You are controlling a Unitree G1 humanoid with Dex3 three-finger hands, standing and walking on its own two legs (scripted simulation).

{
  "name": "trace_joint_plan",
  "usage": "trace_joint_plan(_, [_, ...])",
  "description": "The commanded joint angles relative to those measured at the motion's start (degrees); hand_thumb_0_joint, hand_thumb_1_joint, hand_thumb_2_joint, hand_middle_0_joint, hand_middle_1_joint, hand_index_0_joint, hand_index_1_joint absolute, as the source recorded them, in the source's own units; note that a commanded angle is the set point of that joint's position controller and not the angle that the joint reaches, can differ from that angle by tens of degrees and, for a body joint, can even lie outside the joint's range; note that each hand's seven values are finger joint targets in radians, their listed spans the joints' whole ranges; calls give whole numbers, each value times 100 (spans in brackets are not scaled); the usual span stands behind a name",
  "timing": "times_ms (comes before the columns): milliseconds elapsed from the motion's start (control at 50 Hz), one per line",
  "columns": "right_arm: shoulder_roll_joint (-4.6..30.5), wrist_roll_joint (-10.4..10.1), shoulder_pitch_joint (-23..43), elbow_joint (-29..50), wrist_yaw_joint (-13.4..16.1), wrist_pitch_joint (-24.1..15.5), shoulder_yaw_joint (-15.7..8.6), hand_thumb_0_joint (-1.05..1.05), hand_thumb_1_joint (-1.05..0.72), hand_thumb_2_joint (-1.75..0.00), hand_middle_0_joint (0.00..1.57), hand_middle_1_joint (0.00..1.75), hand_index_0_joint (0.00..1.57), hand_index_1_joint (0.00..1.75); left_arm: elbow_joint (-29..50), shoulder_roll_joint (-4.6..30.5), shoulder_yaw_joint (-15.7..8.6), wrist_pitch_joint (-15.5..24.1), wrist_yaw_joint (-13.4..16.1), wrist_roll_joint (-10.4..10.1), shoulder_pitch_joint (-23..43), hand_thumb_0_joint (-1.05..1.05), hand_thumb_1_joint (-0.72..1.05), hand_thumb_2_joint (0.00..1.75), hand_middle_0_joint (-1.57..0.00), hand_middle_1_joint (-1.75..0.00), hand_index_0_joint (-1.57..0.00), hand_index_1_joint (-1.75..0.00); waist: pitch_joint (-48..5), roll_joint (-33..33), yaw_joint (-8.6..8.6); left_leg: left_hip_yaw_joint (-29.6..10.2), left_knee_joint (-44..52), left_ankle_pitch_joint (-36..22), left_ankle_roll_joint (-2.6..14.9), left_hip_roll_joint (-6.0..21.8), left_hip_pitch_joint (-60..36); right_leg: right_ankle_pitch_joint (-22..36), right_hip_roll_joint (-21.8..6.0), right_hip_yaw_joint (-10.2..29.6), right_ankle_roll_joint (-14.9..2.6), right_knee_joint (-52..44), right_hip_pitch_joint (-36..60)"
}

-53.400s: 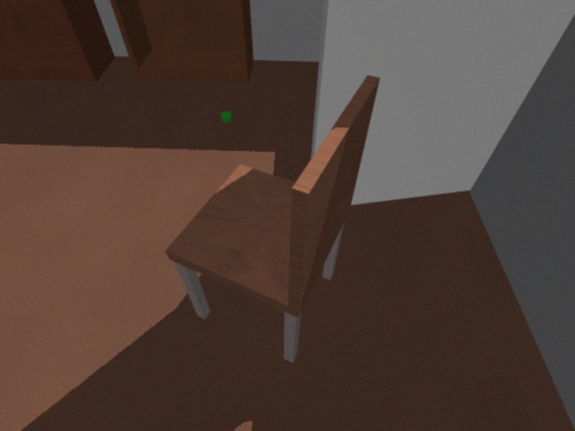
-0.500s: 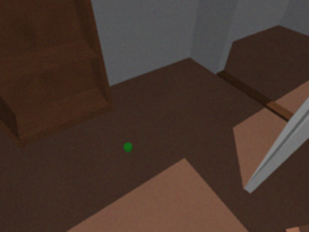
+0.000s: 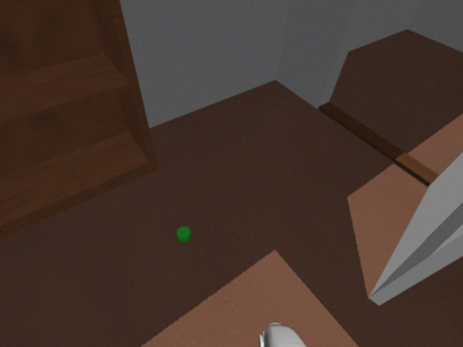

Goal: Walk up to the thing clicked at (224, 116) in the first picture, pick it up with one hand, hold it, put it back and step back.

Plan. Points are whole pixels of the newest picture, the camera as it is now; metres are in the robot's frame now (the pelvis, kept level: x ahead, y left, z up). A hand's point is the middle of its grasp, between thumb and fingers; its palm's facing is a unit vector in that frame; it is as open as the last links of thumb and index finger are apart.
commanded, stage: walk up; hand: left
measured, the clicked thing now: (184, 234) +0.70 +0.20 -0.76
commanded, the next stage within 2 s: none
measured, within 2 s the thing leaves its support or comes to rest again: neither
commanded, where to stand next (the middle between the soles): +0.31 -0.03 m, yaw -1 degrees
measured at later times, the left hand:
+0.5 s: hand (128, 294) +0.24 +0.22 -0.14, palm faces -0.03 -0.93 -0.37, open 7.3 cm
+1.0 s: hand (133, 281) +0.27 +0.21 -0.15, palm faces -0.02 -0.91 -0.41, open 7.3 cm
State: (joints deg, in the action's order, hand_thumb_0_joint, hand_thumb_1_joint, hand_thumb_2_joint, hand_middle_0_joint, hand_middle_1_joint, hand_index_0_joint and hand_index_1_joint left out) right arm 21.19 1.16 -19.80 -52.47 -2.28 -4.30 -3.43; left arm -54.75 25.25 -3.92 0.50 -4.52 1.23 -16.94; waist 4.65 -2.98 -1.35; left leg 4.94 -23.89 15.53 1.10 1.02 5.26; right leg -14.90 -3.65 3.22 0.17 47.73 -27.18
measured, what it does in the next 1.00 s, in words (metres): walks ahead: right foot, then left foot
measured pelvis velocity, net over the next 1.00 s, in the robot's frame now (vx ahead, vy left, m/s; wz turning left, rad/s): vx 0.21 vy -0.06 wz -0.01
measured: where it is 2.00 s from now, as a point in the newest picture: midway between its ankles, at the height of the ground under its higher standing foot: (238, 345)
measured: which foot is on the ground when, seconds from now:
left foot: down 0.00-0.18, up 0.20-0.54, down 0.56-1.00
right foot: up 0.00-0.12, down 0.14-1.00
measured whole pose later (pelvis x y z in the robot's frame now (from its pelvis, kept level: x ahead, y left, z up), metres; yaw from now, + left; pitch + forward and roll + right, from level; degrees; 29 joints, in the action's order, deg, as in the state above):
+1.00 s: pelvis +0.21 -0.06 -0.01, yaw +0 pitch -3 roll +0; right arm 21.6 -0.4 -4.7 -55.4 -1.3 0.8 -0.5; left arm -58.8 21.8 -0.5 1.3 -0.1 0.3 -11.6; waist 4.1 2.7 0.7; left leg 1.1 -32.7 10.8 -1.0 2.7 19.0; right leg -20.7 -1.6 -0.7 1.2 34.1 -10.6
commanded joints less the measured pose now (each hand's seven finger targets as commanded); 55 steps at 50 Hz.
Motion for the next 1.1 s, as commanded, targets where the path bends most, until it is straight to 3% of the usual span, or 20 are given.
trace_joint_plan(0, [1730,-55,-64,559,83,-185,-483,0,-90,-90,20,30,20,30,725,786,-212,197,-9,19,614,0,90,90,-20,-30,-20,-30,261,993,-148,-882,973,-426,1012,1324,241,417,-170,-300,-74,-982,-71])
trace_joint_plan(80, [1663,-67,-11,722,112,-90,-443,0,-90,-90,20,30,20,30,699,690,-241,282,33,-13,348,0,90,90,-20,-30,-20,-30,-135,942,28,-621,11,-1905,835,1230,236,616,123,-670,-238,-1554,923])
trace_joint_plan(120, [1392,-95,-46,829,127,-49,-335,0,-90,-90,20,30,20,30,442,960,-397,354,120,-23,-585,0,90,90,-20,-30,-20,-30,-707,146,513,-325,-1635,-2069,574,845,672,601,282,-642,-372,-1977,2479])
trace_joint_plan(140, [1096,-111,-281,903,137,-53,-216,0,-90,-90,20,30,20,30,402,1321,-544,406,181,14,-1053,0,90,90,-20,-30,-20,-30,-1026,-816,699,-41,-3003,-1148,372,418,1534,56,-292,262,-605,-2284,3290])
trace_joint_plan(160, [818,-144,-475,1001,121,-30,-98,0,-90,-90,20,30,20,30,571,1704,-603,431,230,-15,-1090,0,90,90,-20,-30,-20,-30,-1049,-1626,610,-96,-3971,1368,131,-302,2739,-509,-1736,2714,-1119,-2990,3686])
trace_joint_plan(180, [1421,-111,-238,877,189,24,-247,0,-90,-90,20,30,20,30,630,1834,-614,409,231,-68,-882,0,90,90,-20,-30,-20,-30,-726,-1169,681,-477,-4442,1669,120,-108,2935,-421,-2104,3403,-1669,-3132,3252])
trace_joint_plan(200, [1558,-81,-92,828,215,6,-291,0,-90,-90,20,30,20,30,710,1709,-589,370,258,-142,-731,0,90,90,-20,-30,-20,-30,-386,-865,633,-746,-4628,1568,107,78,2957,-52,-2073,3161,-1818,-3135,2776])
trace_joint_plan(280, [1195,-155,-450,604,115,69,-220,0,-90,-90,20,30,20,30,937,1148,-385,404,321,-164,-123,0,90,90,-20,-30,-20,-30,-107,-682,168,-767,-4002,604,50,184,2195,1491,-986,766,-1277,-2958,1618])
trace_joint_plan(380, [1114,-58,-31,735,27,79,-238,0,-90,-90,20,30,20,30,1235,1085,-348,413,324,-53,-62,0,90,90,-20,-30,-20,-30,70,-562,271,-398,-2314,248,-186,272,2122,1185,-901,241,-1401,-3023,1375])
trace_joint_plan(460, [919,-35,174,652,160,16,-197,0,-90,-90,20,30,20,30,1182,1046,-200,316,405,-93,-30,0,90,90,-20,-30,-20,-30,-301,-355,255,-263,-1286,-674,-129,126,974,3145,-972,-18,-1202,-1968,1059])
trace_joint_plan(500, [949,-16,-143,461,228,-10,-223,0,-90,-90,20,30,20,30,1213,943,-135,222,446,-176,307,0,90,90,-20,-30,-20,-30,-566,-3,-14,-196,-575,-1613,38,-85,236,2509,-680,-229,-879,-1156,873])
trace_joint_plan(520, [1227,6,-228,422,272,-23,-280,0,-90,-90,20,30,20,30,1248,736,-55,193,460,-214,309,0,90,90,-20,-30,-20,-30,-662,605,-87,-614,-330,-2330,182,292,-73,1783,-404,-325,-600,-716,629])
trace_joint_plan(540, [1593,27,-53,548,305,-38,-333,0,-90,-90,20,30,20,30,1209,503,23,156,460,-302,45,0,90,90,-20,-30,-20,-30,-922,1395,40,-1973,-94,-2885,616,1333,-285,418,215,-561,-261,-54,316])
trace_joint_plan(560, [1600,-10,285,709,325,-32,-268,0,-90,-90,20,30,20,30,1044,507,36,43,491,-327,-244,0,90,90,-20,-30,-20,-30,-937,1288,221,-2857,253,-2372,1079,1931,188,-1782,466,-203,-215,247,486])
trace_joint_plan(580, [1759,-68,599,732,337,-4,-287,0,-90,-90,20,30,20,30,848,772,-22,-44,547,-312,-447,0,90,90,-20,-30,-20,-30,-941,1395,281,-3093,232,-1770,1572,2202,460,-2157,179,-37,-236,569,752])
trace_joint_plan(640, [1463,-26,933,667,351,92,-168,0,-90,-90,20,30,20,30,566,896,-69,-45,507,-230,-89,0,90,90,-20,-30,-20,-30,-811,1370,227,-2108,168,-1396,1029,1436,825,-1892,85,32,-230,118,926])
trace_joint_plan(740, [1398,-115,1323,564,286,247,-90,0,-90,-90,20,30,20,30,92,702,-13,81,543,-179,-336,0,90,90,-20,-30,-20,-30,-1104,1331,405,-1325,-669,-1871,657,1034,786,-74,254,-468,-114,-1887,1700])
trace_joint_plan(820, [1146,-203,1257,368,232,370,-40,0,-90,-90,20,30,20,30,226,1401,-99,189,577,-82,621,0,90,90,-20,-30,-20,-30,-682,137,-4,-808,-907,-473,101,330,703,477,-828,864,-594,-2216,817])
trace_joint_plan(900, [1261,-153,1709,141,150,355,-53,0,-90,-90,20,30,20,30,43,951,52,210,546,-115,715,0,90,90,-20,-30,-20,-30,-332,249,114,-1154,-494,-479,276,661,565,-118,-360,220,-277,-2337,622])
trace_joint_plan(1080, [1145,-150,1766,-328,97,367,42,0,-90,-90,20,30,20,30,-141,985,63,232,538,-97,1172,0,90,90,-20,-30,-20,-30,-507,-133,97,-857,-212,-1258,89,504,242,471,-486,238,-187,-2776,1195])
